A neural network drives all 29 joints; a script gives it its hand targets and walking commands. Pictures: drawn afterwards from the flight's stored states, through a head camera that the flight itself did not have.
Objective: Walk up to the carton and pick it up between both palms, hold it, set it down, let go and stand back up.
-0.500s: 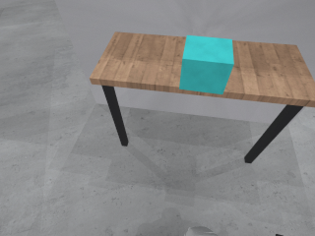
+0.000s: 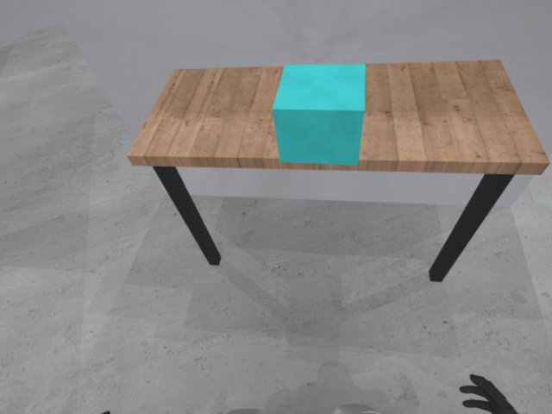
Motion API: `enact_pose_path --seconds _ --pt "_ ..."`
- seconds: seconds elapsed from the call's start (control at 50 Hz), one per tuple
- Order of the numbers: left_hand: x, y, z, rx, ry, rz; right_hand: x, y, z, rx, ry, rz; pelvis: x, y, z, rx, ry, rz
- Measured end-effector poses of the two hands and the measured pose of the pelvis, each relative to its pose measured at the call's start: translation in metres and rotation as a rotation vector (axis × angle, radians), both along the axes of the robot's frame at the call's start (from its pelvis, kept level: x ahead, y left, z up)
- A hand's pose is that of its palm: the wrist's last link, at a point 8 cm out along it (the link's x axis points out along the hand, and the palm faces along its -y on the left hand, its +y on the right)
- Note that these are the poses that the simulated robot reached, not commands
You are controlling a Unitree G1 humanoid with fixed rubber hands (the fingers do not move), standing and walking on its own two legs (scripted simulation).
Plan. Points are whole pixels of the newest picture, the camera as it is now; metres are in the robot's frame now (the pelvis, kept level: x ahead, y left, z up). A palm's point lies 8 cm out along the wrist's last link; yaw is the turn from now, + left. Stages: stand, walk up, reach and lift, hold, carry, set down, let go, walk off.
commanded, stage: walk up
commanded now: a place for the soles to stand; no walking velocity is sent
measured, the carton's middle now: (320, 115) +0.70 -0.07 -0.02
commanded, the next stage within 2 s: none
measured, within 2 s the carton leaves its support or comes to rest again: neither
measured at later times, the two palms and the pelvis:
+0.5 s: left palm out of the picture +0.03 +0.36 -0.12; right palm out of the picture +0.06 -0.25 -0.10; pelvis -0.02 +0.06 +0.00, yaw +0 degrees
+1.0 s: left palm out of the picture +0.09 +0.34 -0.11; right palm out of the picture +0.11 -0.26 -0.12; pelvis +0.01 +0.04 +0.00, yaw -1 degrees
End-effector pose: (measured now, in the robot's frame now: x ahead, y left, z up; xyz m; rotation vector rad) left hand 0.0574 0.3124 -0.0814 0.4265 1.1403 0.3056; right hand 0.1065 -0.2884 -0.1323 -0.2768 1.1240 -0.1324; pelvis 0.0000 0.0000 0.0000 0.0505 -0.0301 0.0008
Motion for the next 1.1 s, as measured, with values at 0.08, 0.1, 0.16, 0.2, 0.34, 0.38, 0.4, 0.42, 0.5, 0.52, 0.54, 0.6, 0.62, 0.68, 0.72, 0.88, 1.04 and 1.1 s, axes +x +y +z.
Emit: enact_pose_path --seconds 0.08,0.1,0.16,0.2,0.34,0.38,0.4,0.42,0.5,0.52,0.54,0.6,0.62,0.68,0.72,0.88,1.04,1.1 --pt "-0.007 0.005 -0.003 -0.005 0.005 0.002 -0.007 0.004 0.001 -0.010 0.007 -0.003 -0.005 0.005 -0.001 -0.007 -0.008 -0.001" --pt "-0.009 0.007 -0.004 -0.008 0.005 0.003 -0.009 0.006 0.001 -0.013 0.007 -0.002 -0.007 0.007 -0.001 -0.010 -0.010 -0.001" --pt "-0.015 0.014 -0.010 -0.022 0.007 0.004 -0.015 0.013 0.003 -0.023 0.006 -0.002 -0.013 0.016 -0.002 -0.022 -0.018 -0.001" --pt "-0.019 0.021 -0.014 -0.038 0.010 0.004 -0.020 0.019 0.005 -0.031 0.008 -0.002 -0.017 0.024 -0.004 -0.033 -0.023 0.000" --pt "-0.022 0.044 -0.028 -0.093 0.009 0.010 -0.044 0.041 0.015 -0.074 0.038 -0.012 -0.023 0.052 -0.003 -0.071 -0.045 0.004" --pt "-0.024 0.047 -0.030 -0.109 0.020 0.009 -0.046 0.042 0.021 -0.088 0.042 -0.015 -0.023 0.055 -0.002 -0.075 -0.041 0.003" --pt "-0.025 0.047 -0.031 -0.116 0.027 0.008 -0.047 0.043 0.023 -0.095 0.045 -0.015 -0.023 0.057 -0.001 -0.077 -0.037 0.002" --pt "-0.026 0.047 -0.032 -0.123 0.035 0.008 -0.047 0.043 0.025 -0.100 0.048 -0.016 -0.023 0.058 0.000 -0.078 -0.033 0.002" --pt "-0.027 0.046 -0.034 -0.136 0.060 0.009 -0.045 0.042 0.029 -0.110 0.059 -0.016 -0.019 0.058 0.002 -0.078 -0.019 0.001" --pt "-0.026 0.045 -0.034 -0.136 0.064 0.010 -0.043 0.041 0.028 -0.110 0.061 -0.016 -0.018 0.057 0.002 -0.077 -0.016 0.001" --pt "-0.025 0.044 -0.034 -0.135 0.067 0.010 -0.042 0.041 0.028 -0.108 0.063 -0.016 -0.016 0.056 0.002 -0.076 -0.013 0.001" --pt "-0.019 0.040 -0.032 -0.127 0.065 0.004 -0.038 0.036 0.025 -0.098 0.069 -0.016 -0.011 0.051 0.001 -0.068 -0.005 -0.002" --pt "-0.016 0.038 -0.032 -0.122 0.060 0.002 -0.036 0.035 0.023 -0.093 0.070 -0.016 -0.009 0.049 0.001 -0.065 -0.004 -0.003" --pt "-0.007 0.031 -0.031 -0.102 0.042 -0.009 -0.026 0.028 0.016 -0.077 0.055 -0.017 -0.004 0.041 -0.003 -0.054 -0.008 -0.008" --pt "-0.001 0.028 -0.028 -0.094 0.033 -0.021 -0.019 0.026 0.015 -0.068 0.042 -0.017 -0.002 0.038 -0.003 -0.056 -0.004 -0.012" --pt "0.023 0.030 -0.028 -0.095 0.007 -0.036 -0.008 0.031 0.016 -0.063 0.044 -0.010 0.005 0.042 -0.002 -0.063 0.011 -0.013" --pt "0.033 0.029 -0.028 -0.094 0.008 -0.038 0.002 0.030 0.016 -0.064 0.043 -0.009 0.011 0.041 -0.002 -0.062 0.021 -0.013" --pt "0.033 0.028 -0.028 -0.091 0.008 -0.038 0.005 0.028 0.016 -0.064 0.035 -0.008 0.012 0.039 -0.002 -0.060 0.020 -0.013"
